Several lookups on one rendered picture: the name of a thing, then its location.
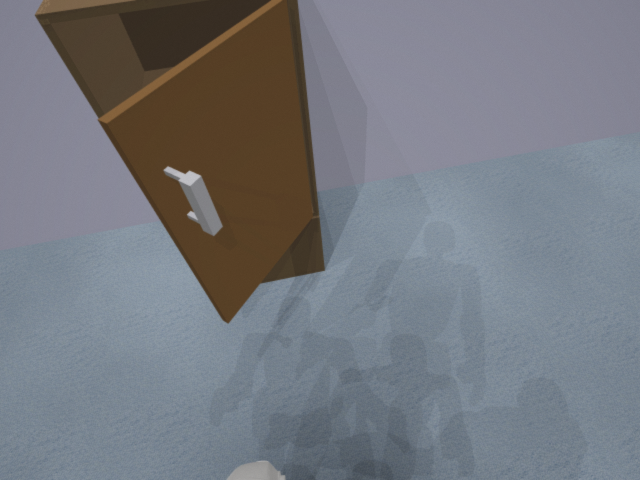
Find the cupboard door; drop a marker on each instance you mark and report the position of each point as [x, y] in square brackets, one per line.
[229, 112]

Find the handle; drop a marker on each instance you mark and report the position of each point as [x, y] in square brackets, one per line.
[197, 194]

